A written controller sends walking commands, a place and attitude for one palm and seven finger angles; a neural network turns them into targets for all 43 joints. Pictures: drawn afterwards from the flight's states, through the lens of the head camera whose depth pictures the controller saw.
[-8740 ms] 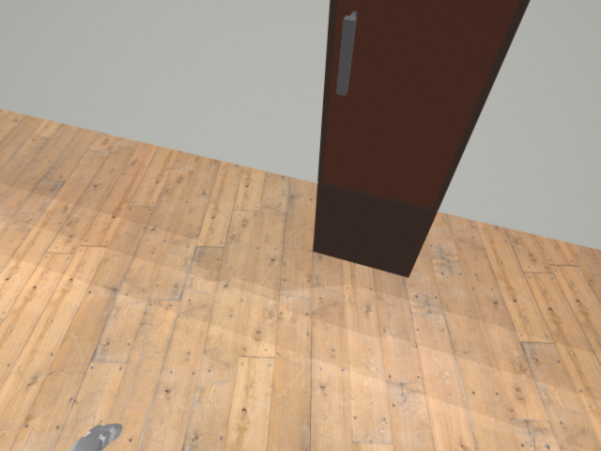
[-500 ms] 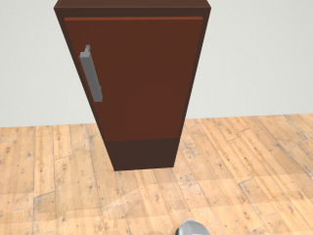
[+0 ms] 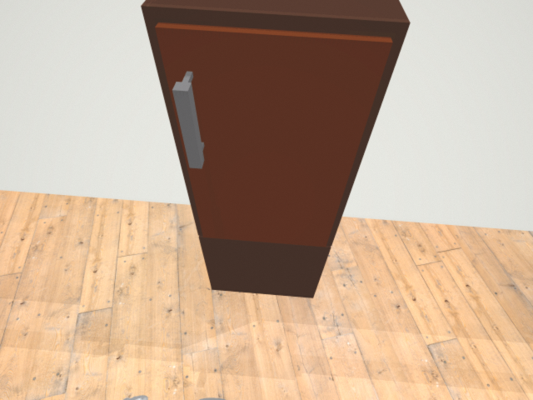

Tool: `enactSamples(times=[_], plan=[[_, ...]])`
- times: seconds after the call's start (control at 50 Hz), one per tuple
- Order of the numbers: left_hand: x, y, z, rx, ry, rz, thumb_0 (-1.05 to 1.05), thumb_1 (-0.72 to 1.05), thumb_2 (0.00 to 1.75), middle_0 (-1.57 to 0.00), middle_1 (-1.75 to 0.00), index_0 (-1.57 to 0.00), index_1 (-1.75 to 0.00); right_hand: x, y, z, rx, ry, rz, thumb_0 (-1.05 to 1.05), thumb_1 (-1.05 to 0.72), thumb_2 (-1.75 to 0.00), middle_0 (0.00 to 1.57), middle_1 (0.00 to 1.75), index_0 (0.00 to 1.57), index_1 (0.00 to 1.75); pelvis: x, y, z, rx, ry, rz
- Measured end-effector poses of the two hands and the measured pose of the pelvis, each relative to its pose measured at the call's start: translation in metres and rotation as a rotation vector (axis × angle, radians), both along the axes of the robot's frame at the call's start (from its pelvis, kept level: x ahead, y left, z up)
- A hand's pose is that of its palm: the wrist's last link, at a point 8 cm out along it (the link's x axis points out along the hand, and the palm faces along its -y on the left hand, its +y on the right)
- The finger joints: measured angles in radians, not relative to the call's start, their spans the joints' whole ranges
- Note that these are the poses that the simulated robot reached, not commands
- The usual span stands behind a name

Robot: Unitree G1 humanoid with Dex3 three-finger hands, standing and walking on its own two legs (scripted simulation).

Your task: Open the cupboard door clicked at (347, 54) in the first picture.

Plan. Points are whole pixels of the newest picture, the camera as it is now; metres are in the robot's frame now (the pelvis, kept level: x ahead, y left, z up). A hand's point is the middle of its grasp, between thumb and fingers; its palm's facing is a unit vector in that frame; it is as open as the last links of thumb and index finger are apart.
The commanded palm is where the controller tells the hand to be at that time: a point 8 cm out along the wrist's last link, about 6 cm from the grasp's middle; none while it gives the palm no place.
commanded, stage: come to a stop and stand still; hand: left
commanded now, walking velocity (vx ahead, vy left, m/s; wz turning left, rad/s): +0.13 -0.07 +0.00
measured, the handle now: (193, 122) +0.54 +0.19 +0.10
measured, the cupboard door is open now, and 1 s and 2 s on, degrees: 0 0 0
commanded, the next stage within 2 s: look again from close up in 1.00 s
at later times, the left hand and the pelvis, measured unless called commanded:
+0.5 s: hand out of the picture +0.00 +0.18 -0.16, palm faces -0.02 -0.98 -0.18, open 7.4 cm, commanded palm none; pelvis -0.01 +0.00 +0.01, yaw -2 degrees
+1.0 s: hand out of the picture -0.03 +0.12 -0.16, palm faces +0.07 -0.98 -0.17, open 7.3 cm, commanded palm none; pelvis -0.01 -0.04 +0.01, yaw +0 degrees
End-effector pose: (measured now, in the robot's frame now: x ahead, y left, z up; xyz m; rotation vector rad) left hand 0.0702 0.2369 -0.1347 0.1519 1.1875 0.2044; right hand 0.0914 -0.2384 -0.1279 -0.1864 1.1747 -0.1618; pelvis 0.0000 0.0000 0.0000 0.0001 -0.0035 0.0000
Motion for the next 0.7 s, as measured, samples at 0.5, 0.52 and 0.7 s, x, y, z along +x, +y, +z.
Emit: enactSamples(times=[0.5,0.52,0.7], plan=[[-0.075,-0.010,0.002,-0.047,0.237,-0.048,0.01,0.91,0.90,-0.20,-0.30,-0.20,-0.30,-0.168,0.036,-0.004,0.059,0.335,-0.159,0.01,-0.91,-0.90,0.20,0.30,0.20,0.30,-0.013,0.005,0.012,0.012,0.021,-0.027],[-0.070,-0.013,0.000,-0.031,0.220,-0.051,0.01,0.92,0.90,-0.20,-0.30,-0.20,-0.30,-0.174,0.032,-0.009,0.070,0.348,-0.167,0.01,-0.91,-0.90,0.20,0.30,0.20,0.30,-0.014,-0.001,0.009,0.023,0.021,-0.029],[-0.055,-0.038,0.008,0.003,0.133,-0.032,0.01,0.95,0.90,-0.20,-0.30,-0.20,-0.30,-0.169,0.011,-0.018,0.110,0.354,-0.137,0.01,-0.91,-0.90,0.20,0.30,0.20,0.30,-0.010,-0.028,0.009,0.001,-0.014,-0.005]])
